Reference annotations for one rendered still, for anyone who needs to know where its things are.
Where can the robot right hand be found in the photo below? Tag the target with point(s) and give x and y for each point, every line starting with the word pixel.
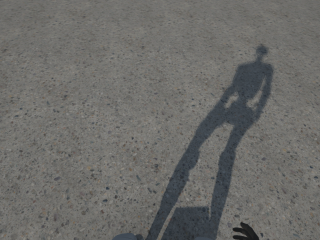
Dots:
pixel 246 230

